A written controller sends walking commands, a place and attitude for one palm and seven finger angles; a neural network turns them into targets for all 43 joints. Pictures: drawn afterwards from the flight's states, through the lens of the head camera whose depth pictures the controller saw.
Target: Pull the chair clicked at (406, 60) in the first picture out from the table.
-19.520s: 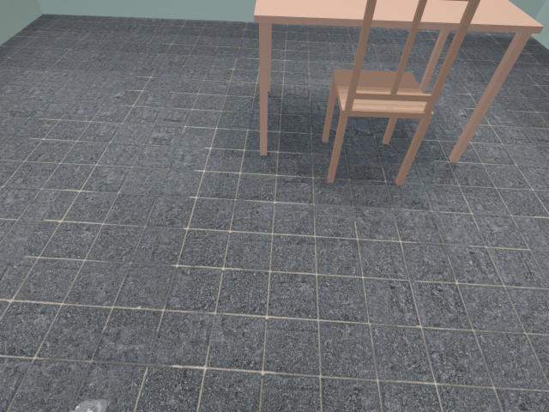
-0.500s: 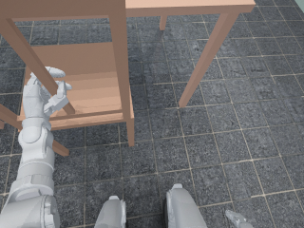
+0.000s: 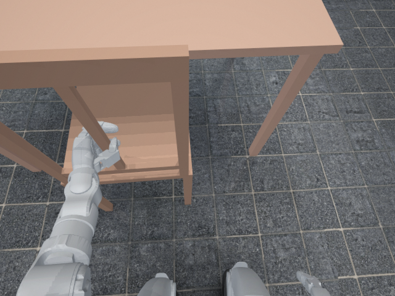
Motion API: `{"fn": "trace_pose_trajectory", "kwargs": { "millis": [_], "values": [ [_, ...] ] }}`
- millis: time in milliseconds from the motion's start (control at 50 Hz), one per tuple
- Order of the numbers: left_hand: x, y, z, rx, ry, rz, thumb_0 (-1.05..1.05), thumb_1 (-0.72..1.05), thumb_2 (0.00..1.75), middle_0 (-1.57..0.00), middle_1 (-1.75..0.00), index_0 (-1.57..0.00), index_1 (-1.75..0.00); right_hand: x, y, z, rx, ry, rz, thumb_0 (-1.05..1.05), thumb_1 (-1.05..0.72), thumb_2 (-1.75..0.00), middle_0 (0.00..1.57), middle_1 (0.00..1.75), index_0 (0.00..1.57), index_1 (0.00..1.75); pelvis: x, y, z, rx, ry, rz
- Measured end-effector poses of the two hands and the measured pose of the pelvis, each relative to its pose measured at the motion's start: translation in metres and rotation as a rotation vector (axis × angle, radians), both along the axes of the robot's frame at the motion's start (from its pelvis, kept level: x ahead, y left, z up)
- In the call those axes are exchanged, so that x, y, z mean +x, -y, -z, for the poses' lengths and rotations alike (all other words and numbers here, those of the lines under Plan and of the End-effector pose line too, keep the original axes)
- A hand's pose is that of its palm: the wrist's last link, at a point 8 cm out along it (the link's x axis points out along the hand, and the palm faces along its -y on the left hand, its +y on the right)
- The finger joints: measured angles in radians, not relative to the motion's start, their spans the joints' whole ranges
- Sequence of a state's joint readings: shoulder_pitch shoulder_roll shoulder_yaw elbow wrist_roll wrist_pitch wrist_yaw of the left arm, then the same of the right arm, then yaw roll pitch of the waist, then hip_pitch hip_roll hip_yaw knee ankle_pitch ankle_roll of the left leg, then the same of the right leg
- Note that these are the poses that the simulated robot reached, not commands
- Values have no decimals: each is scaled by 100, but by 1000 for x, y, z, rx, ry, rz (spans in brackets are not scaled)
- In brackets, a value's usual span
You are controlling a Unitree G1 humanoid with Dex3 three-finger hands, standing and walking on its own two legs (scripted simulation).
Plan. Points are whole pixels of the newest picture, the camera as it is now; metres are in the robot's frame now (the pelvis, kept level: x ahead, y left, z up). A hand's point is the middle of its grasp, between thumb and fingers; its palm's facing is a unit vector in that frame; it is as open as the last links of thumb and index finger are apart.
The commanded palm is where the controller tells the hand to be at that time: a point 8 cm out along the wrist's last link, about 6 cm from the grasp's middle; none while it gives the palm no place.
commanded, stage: step backward, pulling the chair out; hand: left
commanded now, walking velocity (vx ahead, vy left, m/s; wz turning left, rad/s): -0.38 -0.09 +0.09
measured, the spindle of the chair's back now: (100, 137) +0.43 +0.21 -0.02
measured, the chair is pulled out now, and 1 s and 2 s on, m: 0.02 0.15 0.17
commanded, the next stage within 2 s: none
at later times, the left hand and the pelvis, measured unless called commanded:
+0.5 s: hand (126, 167) +0.37 +0.15 -0.04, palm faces +0.08 -0.98 -0.15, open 5.1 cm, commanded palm +0.34 +0.20 -0.04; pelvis -0.02 +0.00 +0.03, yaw -1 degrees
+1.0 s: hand (141, 207) +0.29 +0.11 -0.04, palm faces +0.09 -0.98 -0.17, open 5.1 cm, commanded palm +0.28 +0.16 -0.03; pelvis -0.08 -0.03 +0.03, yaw +1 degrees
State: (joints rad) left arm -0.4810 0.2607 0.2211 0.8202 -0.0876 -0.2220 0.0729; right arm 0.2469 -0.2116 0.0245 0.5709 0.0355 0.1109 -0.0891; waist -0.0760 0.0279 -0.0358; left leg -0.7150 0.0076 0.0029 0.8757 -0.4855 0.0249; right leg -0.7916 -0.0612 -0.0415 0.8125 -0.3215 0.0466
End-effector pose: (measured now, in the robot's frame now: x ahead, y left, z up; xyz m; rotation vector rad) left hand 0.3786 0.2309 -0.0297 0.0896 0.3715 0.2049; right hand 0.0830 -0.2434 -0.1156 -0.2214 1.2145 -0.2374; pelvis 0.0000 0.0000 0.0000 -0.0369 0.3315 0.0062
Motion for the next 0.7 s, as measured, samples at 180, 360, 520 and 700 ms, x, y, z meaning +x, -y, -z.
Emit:
{"fn": "trace_pose_trajectory", "kwargs": {
  "millis": [180,360,520,700],
  "values": [
    [-5,8,-6,-17,-85,32,2,73,75,-30,-111,-49,-145,-19,14,-38,-70,-30,18,1,-90,-89,20,30,21,30,1,-1,-25,-13,68,-12],
    [-18,19,-7,3,-99,65,1,72,74,-31,-110,-49,-145,-52,22,-35,-70,-93,59,1,-90,-89,20,29,20,29,-7,0,-30,-3,97,10],
    [-35,30,-8,17,-110,90,0,72,74,-30,-111,-49,-145,-64,20,-30,-57,-63,71,1,-90,-89,20,30,20,29,-26,2,-30,16,112,18],
    [-67,49,-9,24,-126,101,-1,72,74,-29,-111,-49,-145,-69,22,-25,-22,11,61,1,-90,-89,20,30,21,30,-47,13,-28,32,150,31]
  ]
}}
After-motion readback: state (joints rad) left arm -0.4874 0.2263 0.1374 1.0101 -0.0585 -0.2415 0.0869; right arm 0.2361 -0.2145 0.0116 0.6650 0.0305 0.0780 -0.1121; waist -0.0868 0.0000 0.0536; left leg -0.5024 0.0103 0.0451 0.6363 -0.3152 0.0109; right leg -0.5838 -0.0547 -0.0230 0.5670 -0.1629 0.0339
